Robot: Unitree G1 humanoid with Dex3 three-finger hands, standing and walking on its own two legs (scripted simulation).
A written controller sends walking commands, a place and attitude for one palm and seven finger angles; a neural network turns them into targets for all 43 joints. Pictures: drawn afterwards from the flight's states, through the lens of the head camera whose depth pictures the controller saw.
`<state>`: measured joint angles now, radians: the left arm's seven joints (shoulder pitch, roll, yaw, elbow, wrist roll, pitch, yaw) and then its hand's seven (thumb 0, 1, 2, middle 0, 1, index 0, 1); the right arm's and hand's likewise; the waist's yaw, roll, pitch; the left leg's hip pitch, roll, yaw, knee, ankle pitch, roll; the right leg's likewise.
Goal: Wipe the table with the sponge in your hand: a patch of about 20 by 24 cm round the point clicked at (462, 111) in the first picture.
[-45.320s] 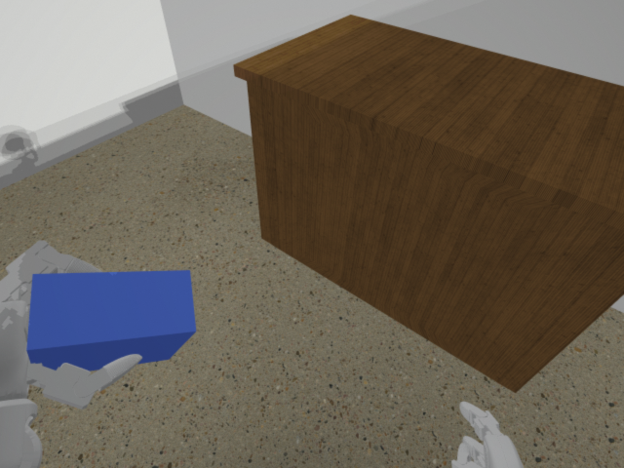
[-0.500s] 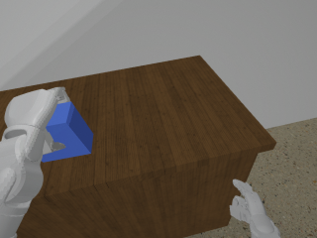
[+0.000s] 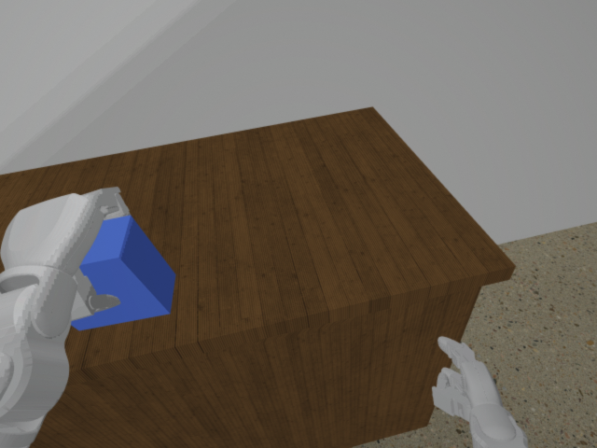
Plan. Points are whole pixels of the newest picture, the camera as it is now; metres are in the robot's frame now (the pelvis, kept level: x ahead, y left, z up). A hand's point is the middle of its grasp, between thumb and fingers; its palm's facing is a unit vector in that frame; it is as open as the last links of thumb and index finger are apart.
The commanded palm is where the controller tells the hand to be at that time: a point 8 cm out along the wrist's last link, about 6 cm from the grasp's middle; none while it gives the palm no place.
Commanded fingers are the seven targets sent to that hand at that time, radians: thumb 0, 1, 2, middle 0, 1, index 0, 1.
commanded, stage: bring the sponge back beside the body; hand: left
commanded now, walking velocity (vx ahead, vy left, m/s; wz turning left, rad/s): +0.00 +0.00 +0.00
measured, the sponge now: (112, 285) +0.23 +0.29 +0.14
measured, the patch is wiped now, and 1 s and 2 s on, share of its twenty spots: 1.00 1.00 1.00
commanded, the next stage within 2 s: step back with the hand held close in 0.70 s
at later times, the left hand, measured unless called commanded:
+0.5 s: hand (80, 285) +0.19 +0.28 +0.19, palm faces +0.22 -0.13 -0.97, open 10.3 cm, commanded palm +0.15 +0.28 +0.27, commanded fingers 0.00 0.10 1.30 -1.20 -1.60 -1.20 -1.60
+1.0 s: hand (110, 274) +0.21 +0.25 +0.20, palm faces +0.35 -0.81 -0.47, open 10.3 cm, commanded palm +0.14 +0.29 +0.26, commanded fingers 0.00 0.10 1.30 -1.20 -1.60 -1.20 -1.60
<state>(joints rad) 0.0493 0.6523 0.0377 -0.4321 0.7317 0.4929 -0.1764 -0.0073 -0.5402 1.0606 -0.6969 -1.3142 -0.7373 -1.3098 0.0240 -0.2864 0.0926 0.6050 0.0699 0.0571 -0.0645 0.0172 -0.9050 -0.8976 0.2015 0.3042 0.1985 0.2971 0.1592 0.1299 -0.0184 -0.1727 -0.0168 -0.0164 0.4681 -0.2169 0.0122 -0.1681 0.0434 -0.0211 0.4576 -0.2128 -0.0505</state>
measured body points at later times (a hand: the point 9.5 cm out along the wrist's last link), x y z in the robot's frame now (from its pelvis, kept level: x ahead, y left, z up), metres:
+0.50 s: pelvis -0.01 +0.00 +0.00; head -0.04 -0.04 +0.44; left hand +0.18 +0.28 +0.24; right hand +0.26 -0.18 -0.06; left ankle +0.03 +0.11 -0.74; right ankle +0.03 -0.09 -0.74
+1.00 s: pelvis -0.01 +0.01 -0.01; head -0.02 +0.02 +0.44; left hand +0.18 +0.29 +0.23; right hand +0.20 -0.19 -0.06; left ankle +0.02 +0.11 -0.74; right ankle +0.03 -0.09 -0.74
